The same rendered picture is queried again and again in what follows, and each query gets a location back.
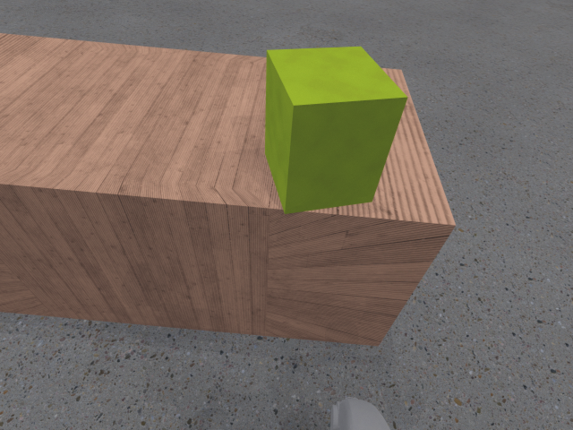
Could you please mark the carton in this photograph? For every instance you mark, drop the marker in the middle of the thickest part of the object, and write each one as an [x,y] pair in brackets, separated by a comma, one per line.
[331,116]

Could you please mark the pedestal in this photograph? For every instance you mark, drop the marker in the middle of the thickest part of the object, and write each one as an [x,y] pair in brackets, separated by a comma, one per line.
[134,188]

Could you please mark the robot right thigh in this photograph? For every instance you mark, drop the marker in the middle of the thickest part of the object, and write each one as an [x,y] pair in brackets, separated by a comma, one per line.
[354,414]

